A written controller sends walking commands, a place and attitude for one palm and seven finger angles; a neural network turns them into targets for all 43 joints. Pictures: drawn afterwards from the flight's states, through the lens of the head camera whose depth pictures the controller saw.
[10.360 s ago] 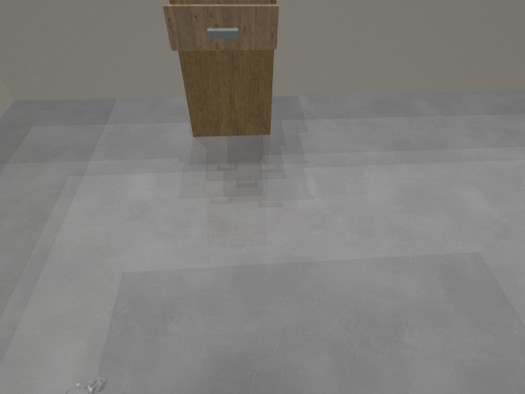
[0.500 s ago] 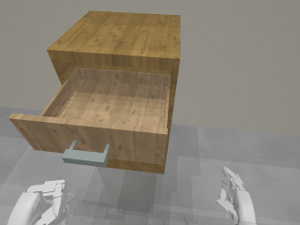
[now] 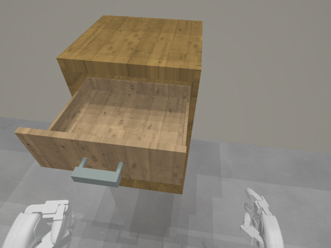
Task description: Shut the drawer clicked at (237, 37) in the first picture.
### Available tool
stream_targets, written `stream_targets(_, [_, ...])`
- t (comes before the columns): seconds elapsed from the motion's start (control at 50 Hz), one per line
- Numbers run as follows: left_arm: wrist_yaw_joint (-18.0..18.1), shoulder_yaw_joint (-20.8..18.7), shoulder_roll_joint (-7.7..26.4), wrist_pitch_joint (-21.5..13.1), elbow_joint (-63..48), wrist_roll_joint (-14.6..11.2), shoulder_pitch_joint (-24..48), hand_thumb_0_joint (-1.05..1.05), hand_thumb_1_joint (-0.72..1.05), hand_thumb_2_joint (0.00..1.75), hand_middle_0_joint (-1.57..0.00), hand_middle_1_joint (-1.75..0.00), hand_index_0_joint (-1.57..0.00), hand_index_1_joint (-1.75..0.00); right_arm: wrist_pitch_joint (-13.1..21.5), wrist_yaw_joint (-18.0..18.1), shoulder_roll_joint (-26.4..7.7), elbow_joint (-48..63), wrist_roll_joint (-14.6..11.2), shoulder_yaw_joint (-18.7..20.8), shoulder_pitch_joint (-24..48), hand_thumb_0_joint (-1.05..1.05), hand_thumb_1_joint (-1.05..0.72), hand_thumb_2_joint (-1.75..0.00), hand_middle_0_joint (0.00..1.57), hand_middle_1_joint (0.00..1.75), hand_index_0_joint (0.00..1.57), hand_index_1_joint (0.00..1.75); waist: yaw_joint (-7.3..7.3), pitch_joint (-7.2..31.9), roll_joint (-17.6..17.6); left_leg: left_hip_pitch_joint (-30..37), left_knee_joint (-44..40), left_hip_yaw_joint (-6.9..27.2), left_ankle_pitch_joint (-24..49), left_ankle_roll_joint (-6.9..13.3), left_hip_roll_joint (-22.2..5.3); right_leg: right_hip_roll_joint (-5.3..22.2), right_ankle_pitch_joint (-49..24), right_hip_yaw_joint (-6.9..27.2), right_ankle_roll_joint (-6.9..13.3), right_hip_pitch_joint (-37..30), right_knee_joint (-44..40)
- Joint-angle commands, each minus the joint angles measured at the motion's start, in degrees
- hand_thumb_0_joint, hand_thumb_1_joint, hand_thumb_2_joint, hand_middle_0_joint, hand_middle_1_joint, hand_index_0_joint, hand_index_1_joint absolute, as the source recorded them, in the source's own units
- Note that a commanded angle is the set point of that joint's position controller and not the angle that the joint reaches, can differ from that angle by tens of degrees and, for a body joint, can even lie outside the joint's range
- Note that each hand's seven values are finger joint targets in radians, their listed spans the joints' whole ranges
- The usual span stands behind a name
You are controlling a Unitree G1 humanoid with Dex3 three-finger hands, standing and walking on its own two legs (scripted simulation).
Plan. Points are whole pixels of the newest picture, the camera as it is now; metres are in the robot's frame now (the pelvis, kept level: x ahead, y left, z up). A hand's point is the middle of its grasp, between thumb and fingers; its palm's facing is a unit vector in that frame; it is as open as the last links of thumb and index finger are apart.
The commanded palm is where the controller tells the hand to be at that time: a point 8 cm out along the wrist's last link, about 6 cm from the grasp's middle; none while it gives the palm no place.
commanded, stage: raise the hand and make a fist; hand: left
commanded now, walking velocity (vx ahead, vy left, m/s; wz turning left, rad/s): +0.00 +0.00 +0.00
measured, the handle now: (99, 169) +0.30 +0.22 +0.01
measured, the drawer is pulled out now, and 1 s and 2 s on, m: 0.29 0.29 0.29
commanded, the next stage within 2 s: bring the fist close to the handle in 0.08 s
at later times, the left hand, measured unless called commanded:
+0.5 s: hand (81, 233) +0.13 +0.18 +0.07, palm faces +0.04 -0.99 -0.10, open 3.2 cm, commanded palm +0.09 +0.23 +0.08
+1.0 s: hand (96, 219) +0.17 +0.18 +0.03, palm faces +0.01 -1.00 -0.07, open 3.2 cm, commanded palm +0.15 +0.23 +0.03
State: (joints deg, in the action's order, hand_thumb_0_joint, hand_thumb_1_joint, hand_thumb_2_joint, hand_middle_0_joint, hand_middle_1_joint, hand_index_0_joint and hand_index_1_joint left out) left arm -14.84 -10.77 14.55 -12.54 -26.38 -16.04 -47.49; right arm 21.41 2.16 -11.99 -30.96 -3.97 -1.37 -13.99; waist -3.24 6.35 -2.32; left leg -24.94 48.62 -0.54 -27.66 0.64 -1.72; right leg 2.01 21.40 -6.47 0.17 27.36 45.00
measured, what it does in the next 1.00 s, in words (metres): stands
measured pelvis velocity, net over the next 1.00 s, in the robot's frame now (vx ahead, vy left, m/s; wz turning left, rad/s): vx -0.01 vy -0.01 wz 0.01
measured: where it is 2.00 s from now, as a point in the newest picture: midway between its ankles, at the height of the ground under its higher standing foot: outside the picture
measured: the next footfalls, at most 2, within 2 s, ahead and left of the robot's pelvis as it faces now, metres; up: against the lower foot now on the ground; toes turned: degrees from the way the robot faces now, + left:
none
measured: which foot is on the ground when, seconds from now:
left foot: down 0.00-1.00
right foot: down 0.00-1.00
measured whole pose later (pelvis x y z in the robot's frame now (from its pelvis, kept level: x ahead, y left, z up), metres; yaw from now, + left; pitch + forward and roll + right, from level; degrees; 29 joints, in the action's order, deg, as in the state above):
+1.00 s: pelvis -0.01 -0.01 -0.03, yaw +1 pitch +12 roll -2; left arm -14.8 -8.7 11.8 -22.2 -7.2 -14.4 -30.4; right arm 16.8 2.2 -13.2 -31.6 -1.9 0.2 -12.7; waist -0.2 6.1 -2.0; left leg -41.2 59.5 0.4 -30.4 0.4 -1.3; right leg 3.0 24.6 -6.9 0.8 43.6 56.3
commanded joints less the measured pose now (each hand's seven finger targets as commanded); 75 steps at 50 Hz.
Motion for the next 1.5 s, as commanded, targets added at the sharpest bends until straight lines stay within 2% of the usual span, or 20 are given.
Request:
stream_targets(0.0, [-0.82,-4.99,5.31,-5.97,-10.25,-2.06,-1.60,0.00,0.90,0.90,-1.40,-1.60,-1.40,-1.60,4.03,0.26,-6.00,9.41,-0.18,2.41,7.21,0.00,-0.90,-0.90,0.20,0.30,0.20,0.30,0.26,0.67,-0.70,-3.09,-8.50,1.92,15.97,-1.07,1.87,-2.93,-9.35,1.48,1.45,-4.35,-6.02])
stream_targets(0.08, [-2.05,-4.39,5.07,-5.91,-8.99,-2.29,0.43,0.00,0.90,0.90,-1.40,-1.60,-1.40,-1.60,4.49,0.79,-6.41,9.47,-0.56,2.52,7.34,0.00,-0.90,-0.90,0.20,0.30,0.20,0.30,0.75,-0.08,0.72,-3.52,-8.49,1.97,13.12,-0.54,1.86,-2.60,-5.79,2.66,1.32,-3.96,-7.42])
stream_targets(0.16, [-2.38,-6.69,6.84,-5.74,-8.45,-2.59,-0.20,0.00,0.90,0.90,-1.40,-1.60,-1.40,-1.60,4.93,1.03,-6.20,9.19,-0.63,2.64,7.50,0.00,-0.90,-0.90,0.20,0.30,0.20,0.30,0.08,1.57,1.30,-3.46,-8.44,2.01,13.71,-0.41,1.91,-2.45,-5.88,3.22,1.40,-5.40,-7.71])
stream_targets(0.28, [-2.23,-4.95,4.73,-6.40,-2.40,-2.54,4.39,0.00,0.90,0.90,-1.40,-1.60,-1.40,-1.60,4.46,1.52,-6.65,8.19,-0.35,2.72,7.24,0.00,-0.90,-0.90,0.20,0.30,0.20,0.30,1.20,-2.59,2.45,-6.35,-7.38,1.76,10.00,-0.15,2.08,-2.10,-0.08,4.76,1.09,-2.25,-8.92])
stream_targets(0.32, [-2.04,-4.60,4.99,-7.16,-2.25,-2.04,6.70,0.00,0.90,0.90,-1.40,-1.60,-1.40,-1.60,4.38,1.55,-6.92,7.83,0.04,2.69,7.26,0.00,-0.90,-0.90,0.20,0.30,0.20,0.30,1.53,-2.08,0.71,-6.45,-6.77,1.59,9.42,0.03,2.23,-1.78,1.19,5.39,1.15,-1.88,-9.11])
stream_targets(0.38, [-2.15,-5.80,6.32,-8.33,-0.93,-1.44,7.95,0.00,0.90,0.90,-1.40,-1.60,-1.40,-1.60,3.90,1.53,-7.03,7.97,0.04,3.11,6.22,0.00,-0.90,-0.90,0.20,0.30,0.20,0.30,1.76,0.15,2.39,-7.24,-6.03,1.49,9.23,0.11,2.23,-1.44,2.70,5.92,1.01,-1.64,-8.80])
stream_targets(0.46, [-2.00,-4.96,5.40,-9.94,-0.27,-1.31,9.62,0.00,0.90,0.90,-1.40,-1.60,-1.40,-1.60,3.99,1.12,-6.95,7.50,0.43,3.21,5.95,0.00,-0.90,-0.90,0.20,0.30,0.20,0.30,1.91,2.07,-0.98,-7.09,-5.12,1.47,10.63,0.19,2.38,-1.32,-0.03,5.36,1.17,-1.51,-6.92])
stream_targets(0.6, [-1.85,-3.85,3.72,-9.83,5.31,-1.13,9.92,0.00,0.90,0.90,-1.40,-1.60,-1.40,-1.60,2.53,0.85,-7.41,7.59,0.75,4.04,5.83,0.00,-0.90,-0.90,0.20,0.30,0.20,0.30,2.31,3.20,3.20,-10.07,-3.87,1.50,11.39,0.19,2.51,-1.05,-2.18,4.58,0.77,-0.34,-4.54])
stream_targets(0.68, [-1.13,-1.52,2.23,-10.38,3.88,-0.26,10.91,0.00,0.90,0.90,-1.40,-1.60,-1.40,-1.60,1.75,0.37,-7.49,8.13,1.20,4.30,5.54,0.00,-0.90,-0.90,0.20,0.30,0.20,0.30,2.51,5.08,1.58,-10.06,-3.14,1.52,13.23,0.31,2.54,-1.10,-5.65,3.40,0.76,0.52,-1.89])
stream_targets(0.74, [0.18,-2.92,3.64,-11.76,3.86,0.30,12.02,0.00,0.90,0.90,-1.40,-1.60,-1.40,-1.60,0.90,0.26,-7.30,7.67,1.71,4.55,4.84,0.00,-0.90,-0.90,0.20,0.30,0.20,0.30,2.79,6.92,2.74,-11.11,-1.85,1.57,14.53,0.29,2.49,-1.11,-7.33,3.33,0.75,0.69,-0.26])
stream_targets(0.78, [0.59,-3.97,4.14,-12.75,5.05,0.53,12.21,0.00,0.90,0.90,-1.40,-1.60,-1.40,-1.60,0.13,0.23,-7.23,7.59,1.72,4.74,4.75,0.00,-0.90,-0.90,0.20,0.30,0.20,0.30,2.63,6.69,2.51,-12.59,-1.17,1.61,13.82,0.12,2.44,-1.16,-6.31,3.26,0.86,1.82,0.72])
stream_targets(0.84, [0.65,-2.19,2.70,-13.73,6.32,0.54,15.07,0.00,0.90,0.90,-1.40,-1.60,-1.40,-1.60,-0.85,0.32,-7.59,7.70,1.87,4.50,4.73,0.00,-0.90,-0.90,0.20,0.30,0.20,0.30,3.65,5.66,1.48,-13.91,-0.09,1.69,11.42,0.19,2.40,-1.26,-3.65,3.21,0.85,4.75,1.55])
stream_targets(0.92, [-0.10,-0.68,2.73,-13.86,7.04,0.88,17.84,0.00,0.90,0.90,-1.40,-1.60,-1.40,-1.60,-1.43,0.32,-8.25,8.17,1.96,4.32,4.50,0.00,-0.90,-0.90,0.20,0.30,0.20,0.30,4.31,7.97,-0.17,-14.65,1.53,2.15,11.41,0.28,2.25,-1.28,-3.69,2.97,1.01,6.83,3.44])
stream_targets(0.96, [-0.57,-1.20,3.33,-13.57,8.35,0.76,19.08,0.00,0.90,0.90,-1.40,-1.60,-1.40,-1.60,-1.84,0.46,-8.48,8.36,1.98,4.44,3.70,0.00,-0.90,-0.90,0.20,0.30,0.20,0.30,4.50,9.22,1.18,-15.46,2.17,2.35,11.39,0.20,2.16,-1.32,-3.73,2.97,0.93,7.23,4.12])
stream_targets(1.12, [0.54,-2.65,4.13,-13.31,10.73,0.96,21.15,0.00,0.90,0.90,-1.40,-1.60,-1.40,-1.60,-3.93,0.49,-8.49,9.06,2.23,4.49,3.57,0.00,-0.90,-0.90,0.20,0.30,0.20,0.30,3.52,12.69,0.06,-17.15,4.39,2.45,15.08,0.01,1.97,-1.50,-7.36,2.40,1.18,8.03,7.72])
stream_targets(1.2, [1.05,0.66,2.34,-13.15,8.35,1.35,21.79,0.00,0.90,0.90,-1.40,-1.60,-1.40,-1.60,-4.60,-0.09,-8.37,10.42,2.27,4.37,2.84,0.00,-0.90,-0.90,0.20,0.30,0.20,0.30,3.81,14.37,-2.08,-15.96,4.59,2.64,17.27,-0.31,1.82,-1.40,-8.77,1.91,1.20,9.02,8.87])
stream_targets(1.28, [1.98,-0.54,3.32,-12.22,6.64,1.58,18.17,0.00,0.90,0.90,-1.40,-1.60,-1.40,-1.60,-5.92,-0.31,-8.12,11.26,2.03,4.76,2.42,0.00,-0.90,-0.90,0.20,0.30,0.20,0.30,3.35,16.51,0.09,-15.34,4.32,2.50,19.64,-0.25,1.70,-1.51,-11.20,1.80,1.11,6.61,8.66])
stream_targets(1.34, [2.98,0.69,1.96,-11.93,6.09,1.97,16.43,0.00,0.90,0.90,-1.40,-1.60,-1.40,-1.60,-6.72,-0.41,-7.71,11.64,2.05,4.65,2.73,0.00,-0.90,-0.90,0.20,0.30,0.20,0.30,3.38,14.59,-0.44,-15.57,4.01,2.72,19.93,-0.44,1.62,-1.65,-10.79,1.32,1.18,7.52,8.93])
stream_targets(1.42, [3.75,1.57,1.42,-12.08,7.42,2.56,15.19,0.00,0.90,0.90,-1.40,-1.60,-1.40,-1.60,-7.68,-0.35,-7.95,11.91,2.09,4.69,3.35,0.00,-0.90,-0.90,0.20,0.30,0.20,0.30,4.21,10.54,1.95,-18.12,4.37,2.72,15.75,-0.22,1.65,-1.80,-7.84,1.19,1.12,9.64,8.55])
stream_targets(1.48, [3.84,2.71,1.18,-13.53,5.57,2.79,16.05,0.00,0.90,0.90,-1.40,-1.60,-1.40,-1.60,-7.54,-0.39,-7.91,12.37,2.21,4.58,2.60,0.00,-0.90,-0.90,0.20,0.30,0.20,0.30,4.58,11.31,0.94,-18.00,4.93,2.77,14.12,-0.27,1.64,-1.69,-6.10,1.45,1.16,11.08,9.02])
